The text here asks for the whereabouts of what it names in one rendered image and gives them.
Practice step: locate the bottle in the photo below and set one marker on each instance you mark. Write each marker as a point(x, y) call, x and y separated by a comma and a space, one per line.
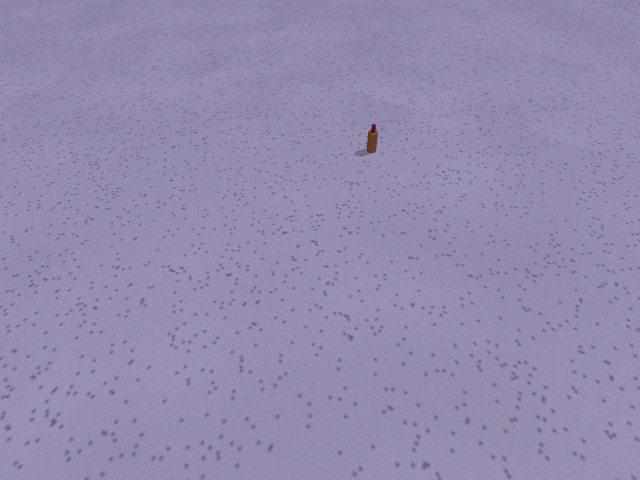
point(372, 139)

